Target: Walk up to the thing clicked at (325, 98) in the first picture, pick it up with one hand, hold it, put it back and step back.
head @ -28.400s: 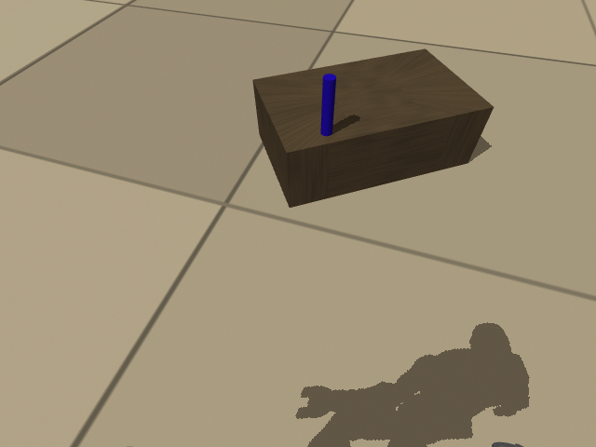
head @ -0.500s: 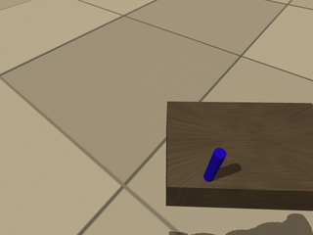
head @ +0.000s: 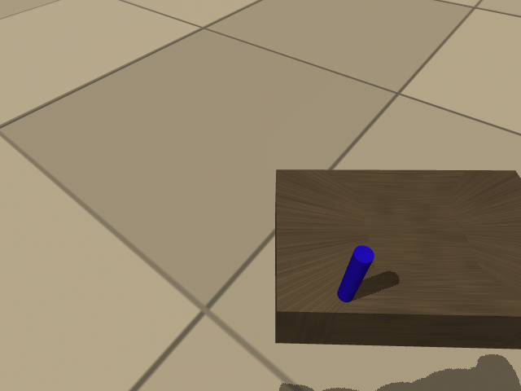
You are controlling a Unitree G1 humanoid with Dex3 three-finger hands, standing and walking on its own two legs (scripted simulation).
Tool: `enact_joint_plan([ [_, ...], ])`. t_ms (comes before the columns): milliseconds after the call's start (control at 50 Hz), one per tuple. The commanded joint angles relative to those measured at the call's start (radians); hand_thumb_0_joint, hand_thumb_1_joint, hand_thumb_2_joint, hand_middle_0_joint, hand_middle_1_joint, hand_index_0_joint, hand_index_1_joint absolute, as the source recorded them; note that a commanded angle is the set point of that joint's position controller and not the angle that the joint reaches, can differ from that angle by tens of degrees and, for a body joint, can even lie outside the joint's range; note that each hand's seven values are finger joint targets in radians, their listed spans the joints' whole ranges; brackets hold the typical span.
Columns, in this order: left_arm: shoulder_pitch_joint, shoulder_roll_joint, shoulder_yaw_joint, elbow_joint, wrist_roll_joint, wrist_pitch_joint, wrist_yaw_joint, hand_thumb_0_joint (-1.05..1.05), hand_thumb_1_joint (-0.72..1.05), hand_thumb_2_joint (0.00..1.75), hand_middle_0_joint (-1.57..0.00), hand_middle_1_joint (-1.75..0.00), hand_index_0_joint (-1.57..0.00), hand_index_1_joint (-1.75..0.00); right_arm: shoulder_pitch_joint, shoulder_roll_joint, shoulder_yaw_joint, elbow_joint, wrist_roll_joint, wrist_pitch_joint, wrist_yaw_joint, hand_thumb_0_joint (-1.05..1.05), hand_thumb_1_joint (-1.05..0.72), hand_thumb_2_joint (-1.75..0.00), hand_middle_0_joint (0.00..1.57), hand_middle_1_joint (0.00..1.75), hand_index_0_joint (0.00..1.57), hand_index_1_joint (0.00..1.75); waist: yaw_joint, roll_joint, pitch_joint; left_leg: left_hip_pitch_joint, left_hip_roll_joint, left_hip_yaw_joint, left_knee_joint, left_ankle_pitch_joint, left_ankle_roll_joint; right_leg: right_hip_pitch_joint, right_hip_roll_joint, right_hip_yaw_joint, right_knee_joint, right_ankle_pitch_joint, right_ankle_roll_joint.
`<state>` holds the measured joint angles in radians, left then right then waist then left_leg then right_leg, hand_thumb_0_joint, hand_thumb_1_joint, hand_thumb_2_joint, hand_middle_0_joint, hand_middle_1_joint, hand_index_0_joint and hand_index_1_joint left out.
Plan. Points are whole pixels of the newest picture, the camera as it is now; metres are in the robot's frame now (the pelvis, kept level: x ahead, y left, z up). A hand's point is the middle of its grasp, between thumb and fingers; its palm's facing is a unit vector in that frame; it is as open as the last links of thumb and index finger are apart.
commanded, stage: stand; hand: right
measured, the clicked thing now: (353, 276) +0.43 -0.23 -0.33
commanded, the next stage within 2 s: step back in 0.62 s
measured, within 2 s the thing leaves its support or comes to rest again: neither
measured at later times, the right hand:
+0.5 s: hand out of the picture +0.06 -0.25 -0.16, palm faces -0.03 +0.94 -0.33, open 7.4 cm
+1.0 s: hand out of the picture +0.00 -0.23 -0.16, palm faces -0.04 +0.90 -0.43, open 7.4 cm
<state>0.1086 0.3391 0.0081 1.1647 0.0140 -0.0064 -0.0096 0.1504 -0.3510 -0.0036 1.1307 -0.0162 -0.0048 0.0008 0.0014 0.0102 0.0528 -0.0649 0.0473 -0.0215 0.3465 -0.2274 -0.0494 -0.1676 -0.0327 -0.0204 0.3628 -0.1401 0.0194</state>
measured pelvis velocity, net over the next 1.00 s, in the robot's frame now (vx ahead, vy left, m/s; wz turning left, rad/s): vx -0.05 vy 0.05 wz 0.01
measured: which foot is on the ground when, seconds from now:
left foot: down 0.00-1.00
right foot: down 0.00-0.90, up 0.92-1.00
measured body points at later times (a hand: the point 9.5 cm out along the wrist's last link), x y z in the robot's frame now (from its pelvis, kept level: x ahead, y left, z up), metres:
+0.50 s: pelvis +0.01 +0.00 +0.00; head +0.02 -0.01 +0.45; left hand +0.08 +0.30 -0.13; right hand +0.07 -0.30 -0.14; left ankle -0.02 +0.15 -0.75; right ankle +0.04 -0.13 -0.75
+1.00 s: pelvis -0.05 +0.05 -0.03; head +0.03 +0.08 +0.41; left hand +0.11 +0.37 -0.16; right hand +0.01 -0.27 -0.14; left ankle -0.07 +0.15 -0.75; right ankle +0.00 -0.11 -0.71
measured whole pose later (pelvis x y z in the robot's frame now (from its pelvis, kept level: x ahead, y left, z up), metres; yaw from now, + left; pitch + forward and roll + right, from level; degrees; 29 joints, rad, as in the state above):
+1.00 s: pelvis -0.05 +0.05 -0.03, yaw +0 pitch -1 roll +0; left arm -0.02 0.41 0.07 0.92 0.01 0.07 0.03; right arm 0.15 -0.37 -0.05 0.96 -0.03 0.04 0.01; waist -0.03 -0.06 0.20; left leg -0.29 -0.03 0.00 0.69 -0.39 0.04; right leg -0.50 0.05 0.17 0.93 -0.50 -0.02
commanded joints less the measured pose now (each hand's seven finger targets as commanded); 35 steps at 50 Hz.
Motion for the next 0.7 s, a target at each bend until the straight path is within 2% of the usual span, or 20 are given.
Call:
enact_joint_plan([
  [0, -0.046, 0.219, 0.040, -0.060, -0.004, -0.018, 0.015, 0.00, 0.90, 0.90, -0.20, -0.30, -0.20, -0.30, -0.036, -0.205, -0.038, -0.051, -0.001, -0.018, -0.015, 0.00, -0.90, -0.90, 0.20, 0.30, 0.20, 0.30, 0.005, -0.012, -0.025, -0.096, 0.075, -0.053, -0.092, 0.040, 0.059, 0.056, -0.088, 0.087, -0.067, -0.010, -0.035],
  [100, -0.037, 0.215, 0.039, -0.063, -0.004, -0.021, 0.013, 0.00, 0.90, 0.90, -0.20, -0.30, -0.20, -0.30, -0.035, -0.208, -0.039, -0.051, 0.001, -0.020, -0.013, 0.00, -0.90, -0.90, 0.20, 0.30, 0.20, 0.30, 0.007, -0.013, -0.041, -0.091, 0.078, -0.055, -0.088, 0.056, 0.060, 0.072, -0.091, 0.089, -0.057, 0.026, -0.036],
  [200, -0.039, 0.221, 0.039, -0.067, -0.003, -0.020, 0.012, 0.00, 0.90, 0.90, -0.20, -0.30, -0.20, -0.30, -0.025, -0.202, -0.037, -0.050, -0.001, -0.017, -0.010, 0.00, -0.90, -0.90, 0.20, 0.30, 0.20, 0.30, 0.005, -0.028, -0.015, -0.110, 0.068, -0.049, -0.087, 0.001, 0.061, 0.041, -0.087, 0.097, -0.079, -0.076, -0.034],
  [420, -0.035, 0.216, 0.037, -0.072, -0.007, -0.024, 0.015, 0.00, 0.90, 0.90, -0.20, -0.30, -0.20, -0.30, -0.025, -0.204, -0.037, -0.055, 0.001, -0.021, -0.013, 0.00, -0.90, -0.90, 0.20, 0.30, 0.20, 0.30, 0.000, -0.020, -0.077, -0.067, 0.081, -0.048, -0.072, 0.136, 0.059, 0.092, -0.097, 0.084, -0.034, 0.130, -0.038],
  [520, -0.037, 0.216, 0.036, -0.068, -0.008, -0.022, 0.016, 0.00, 0.90, 0.90, -0.20, -0.30, -0.20, -0.30, -0.028, -0.205, -0.035, -0.054, 0.002, -0.019, -0.014, 0.00, -0.90, -0.90, 0.20, 0.30, 0.20, 0.30, 0.001, -0.026, -0.058, -0.066, 0.081, -0.048, -0.073, 0.145, 0.056, 0.079, -0.093, 0.079, -0.042, 0.117, -0.034],
  [540, -0.033, 0.208, 0.034, -0.070, -0.006, -0.023, 0.016, 0.00, 0.90, 0.90, -0.20, -0.30, -0.20, -0.30, -0.035, -0.214, -0.038, -0.056, 0.003, -0.019, -0.015, 0.00, -0.90, -0.90, 0.20, 0.30, 0.20, 0.30, 0.002, -0.014, -0.071, -0.052, 0.086, -0.048, -0.064, 0.154, 0.059, 0.085, -0.100, 0.082, -0.039, 0.151, -0.036],
  [580, -0.037, 0.213, 0.035, -0.072, -0.009, -0.022, 0.016, 0.00, 0.90, 0.90, -0.20, -0.30, -0.20, -0.30, -0.027, -0.209, -0.035, -0.051, 0.003, -0.018, -0.014, 0.00, -0.90, -0.90, 0.20, 0.30, 0.20, 0.30, 0.001, -0.008, -0.049, -0.066, 0.080, -0.048, -0.075, 0.142, 0.054, 0.077, -0.094, 0.081, -0.047, 0.122, -0.034],
  [600, -0.055, 0.278, 0.086, -0.109, -0.024, -0.010, 0.019, 0.00, 0.90, 0.90, -0.20, -0.30, -0.20, -0.30, -0.072, -0.265, -0.059, -0.079, 0.012, 0.000, -0.008, 0.00, -0.90, -0.90, 0.20, 0.30, 0.20, 0.30, 0.009, -0.012, 0.056, -0.155, 0.056, -0.053, 0.044, 0.279, 0.089, 0.005, -0.086, 0.099, 0.032, 0.293, -0.042],
  [620, -0.034, 0.277, 0.092, -0.113, -0.027, -0.007, 0.024, 0.00, 0.90, 0.90, -0.20, -0.30, -0.20, -0.30, -0.057, -0.240, -0.058, -0.093, 0.022, 0.006, -0.009, 0.00, -0.90, -0.90, 0.20, 0.30, 0.20, 0.30, 0.004, -0.030, 0.008, -0.145, 0.053, -0.032, 0.094, 0.316, 0.088, 0.034, -0.099, 0.093, 0.046, 0.361, -0.065],
  [640, -0.031, 0.276, 0.094, -0.126, -0.028, -0.004, 0.025, 0.00, 0.90, 0.90, -0.20, -0.30, -0.20, -0.30, -0.041, -0.231, -0.059, -0.101, 0.025, 0.010, -0.007, 0.00, -0.90, -0.90, 0.20, 0.30, 0.20, 0.30, 0.001, -0.052, -0.014, -0.143, 0.033, -0.013, 0.136, 0.293, 0.089, 0.037, -0.117, 0.111, 0.045, 0.385, -0.083],
  [680, -0.028, 0.293, 0.106, -0.161, -0.023, -0.001, 0.026, 0.00, 0.90, 0.90, -0.20, -0.30, -0.20, -0.30, -0.018, -0.220, -0.063, -0.125, 0.028, 0.018, -0.007, 0.00, -0.90, -0.90, 0.20, 0.30, 0.20, 0.30, -0.005, -0.097, -0.104, -0.127, -0.012, 0.018, 0.271, 0.230, 0.086, 0.042, -0.184, 0.172, 0.036, 0.442, -0.149],
])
